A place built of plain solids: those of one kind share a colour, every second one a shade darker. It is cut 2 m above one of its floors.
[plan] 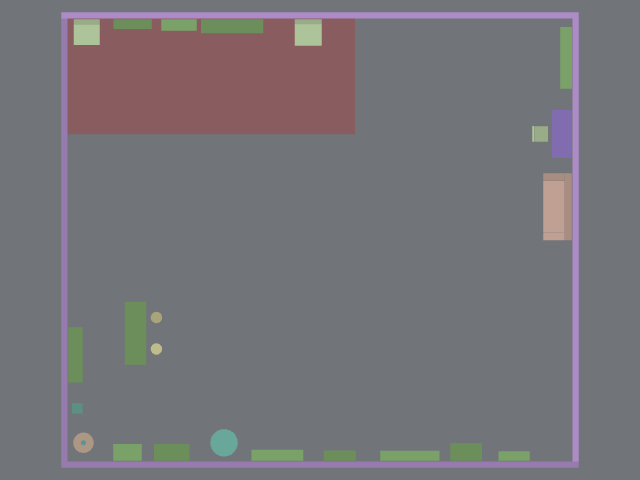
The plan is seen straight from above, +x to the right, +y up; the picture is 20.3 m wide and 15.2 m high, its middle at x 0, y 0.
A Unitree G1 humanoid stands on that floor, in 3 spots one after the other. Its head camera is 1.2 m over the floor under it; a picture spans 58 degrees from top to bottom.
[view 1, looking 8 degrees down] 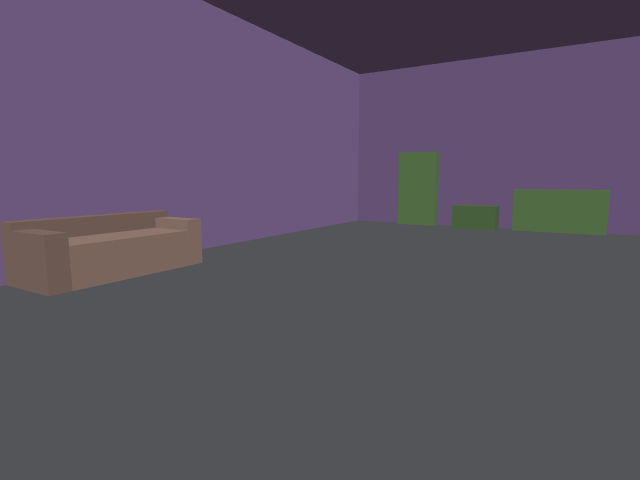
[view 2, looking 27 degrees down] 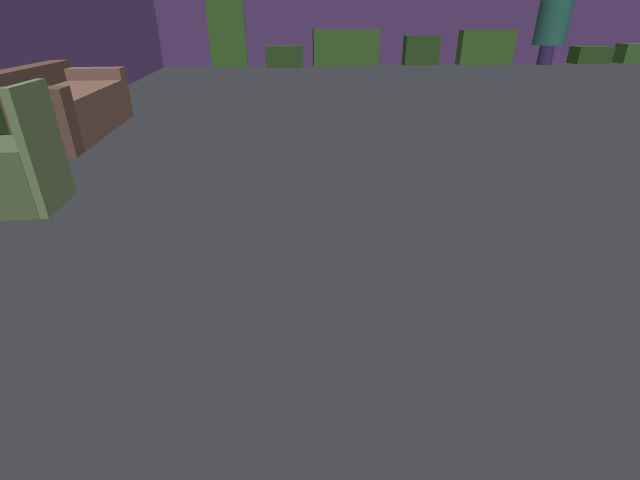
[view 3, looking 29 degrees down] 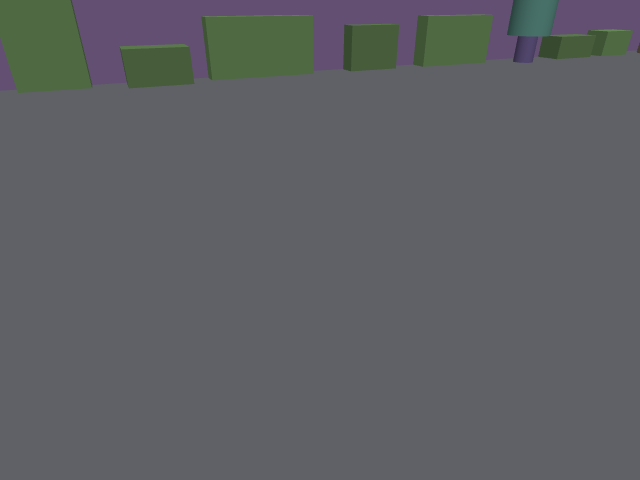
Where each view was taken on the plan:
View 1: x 2.43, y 4.40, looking -59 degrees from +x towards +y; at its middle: ground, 8.62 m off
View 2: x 5.23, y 6.48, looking -97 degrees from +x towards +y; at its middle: ground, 2.64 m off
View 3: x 5.27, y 1.18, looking -114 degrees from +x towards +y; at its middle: ground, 2.48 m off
